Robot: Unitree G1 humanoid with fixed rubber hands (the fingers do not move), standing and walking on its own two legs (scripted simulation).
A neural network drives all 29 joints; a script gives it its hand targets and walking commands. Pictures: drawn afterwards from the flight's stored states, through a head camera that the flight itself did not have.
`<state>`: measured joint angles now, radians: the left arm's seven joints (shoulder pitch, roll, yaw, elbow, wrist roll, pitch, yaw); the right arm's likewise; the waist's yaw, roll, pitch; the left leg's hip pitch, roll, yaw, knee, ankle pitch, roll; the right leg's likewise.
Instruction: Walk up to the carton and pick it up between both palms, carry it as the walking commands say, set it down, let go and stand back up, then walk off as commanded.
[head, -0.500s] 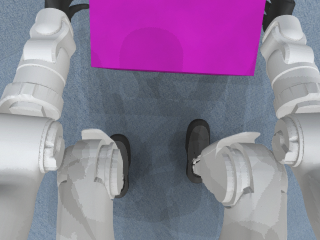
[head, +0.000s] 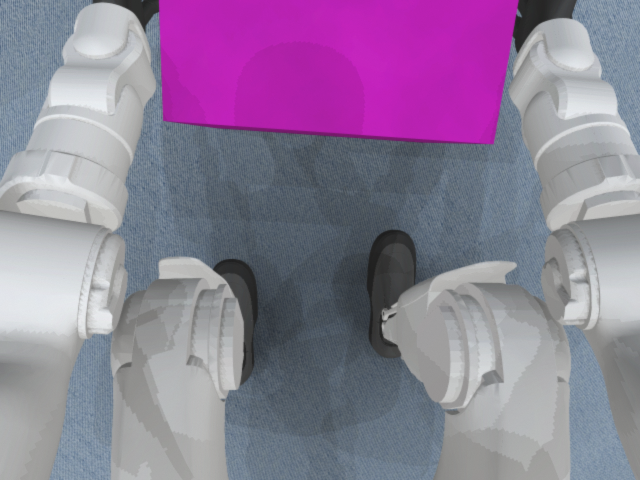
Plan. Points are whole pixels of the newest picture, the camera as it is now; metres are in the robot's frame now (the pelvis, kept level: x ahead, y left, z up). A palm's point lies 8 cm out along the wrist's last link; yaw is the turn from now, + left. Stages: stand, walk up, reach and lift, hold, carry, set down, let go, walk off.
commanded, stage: reach and lift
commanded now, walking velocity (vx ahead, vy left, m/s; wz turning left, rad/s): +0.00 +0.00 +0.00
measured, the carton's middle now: (331, 38) +0.53 -0.03 -0.26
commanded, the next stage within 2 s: none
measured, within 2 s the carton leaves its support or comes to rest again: leaves its support in 0.46 s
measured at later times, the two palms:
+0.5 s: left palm (108, 2) +0.54 +0.17 -0.18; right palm (536, 18) +0.53 -0.21 -0.18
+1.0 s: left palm out of the picture +0.55 +0.16 -0.10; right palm out of the picture +0.53 -0.22 -0.11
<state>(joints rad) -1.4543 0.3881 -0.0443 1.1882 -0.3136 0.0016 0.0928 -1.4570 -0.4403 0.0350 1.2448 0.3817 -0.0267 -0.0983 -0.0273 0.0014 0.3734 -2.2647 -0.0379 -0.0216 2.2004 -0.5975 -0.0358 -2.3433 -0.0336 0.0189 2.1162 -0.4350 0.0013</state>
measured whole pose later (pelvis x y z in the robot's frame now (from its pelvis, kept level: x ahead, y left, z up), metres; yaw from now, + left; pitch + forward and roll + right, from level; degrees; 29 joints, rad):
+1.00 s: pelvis +0.00 +0.00 +0.02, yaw +1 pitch +43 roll +1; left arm -1.30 0.29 0.24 0.93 -0.06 0.25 0.05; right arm -1.29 -0.34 -0.25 0.96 0.11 0.23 -0.08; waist -0.04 0.03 0.12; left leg -2.28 -0.07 -0.02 2.11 -0.57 -0.04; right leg -2.35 0.01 0.06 2.05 -0.44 0.04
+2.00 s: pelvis +0.02 +0.00 +0.12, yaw +2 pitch +49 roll +2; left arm -1.04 0.15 0.39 0.70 0.10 0.36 -0.02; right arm -1.02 -0.16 -0.44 0.67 -0.09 0.38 -0.02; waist -0.04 0.01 -0.19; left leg -2.09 -0.09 -0.05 1.76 -0.53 -0.05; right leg -2.15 0.05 0.08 1.72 -0.42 0.05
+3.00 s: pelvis +0.05 +0.00 +0.25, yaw +0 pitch +42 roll +1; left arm -0.76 0.06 0.40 0.66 0.15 0.36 -0.05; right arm -0.74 -0.05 -0.46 0.63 -0.16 0.36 0.00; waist -0.03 0.01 -0.31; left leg -1.60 -0.08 -0.08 1.32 -0.46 -0.03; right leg -1.64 0.07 0.09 1.28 -0.38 0.04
